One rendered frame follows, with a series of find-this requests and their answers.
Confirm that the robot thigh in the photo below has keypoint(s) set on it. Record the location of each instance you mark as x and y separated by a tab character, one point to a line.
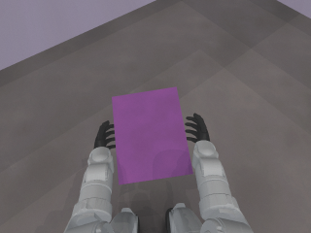
125	222
184	220

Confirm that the right robot forearm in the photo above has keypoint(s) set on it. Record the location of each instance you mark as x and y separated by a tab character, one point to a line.
215	196

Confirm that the left robot forearm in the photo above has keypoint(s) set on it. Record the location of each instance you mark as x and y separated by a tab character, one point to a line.
96	190

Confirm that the left robot hand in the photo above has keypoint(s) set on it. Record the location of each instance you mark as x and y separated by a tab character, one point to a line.
100	140

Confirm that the left robot upper arm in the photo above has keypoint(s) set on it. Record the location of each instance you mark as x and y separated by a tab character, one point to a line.
99	226

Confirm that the carton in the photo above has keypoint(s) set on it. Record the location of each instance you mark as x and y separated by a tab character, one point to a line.
150	136

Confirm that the robot left thigh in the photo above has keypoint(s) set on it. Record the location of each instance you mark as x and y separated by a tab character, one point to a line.
125	222

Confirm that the right robot hand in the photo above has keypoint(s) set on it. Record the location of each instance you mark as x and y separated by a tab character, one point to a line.
201	132

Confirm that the right robot upper arm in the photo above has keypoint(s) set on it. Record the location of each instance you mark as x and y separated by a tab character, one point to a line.
222	225

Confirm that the robot right thigh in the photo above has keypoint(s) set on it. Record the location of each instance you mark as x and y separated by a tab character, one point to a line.
184	220

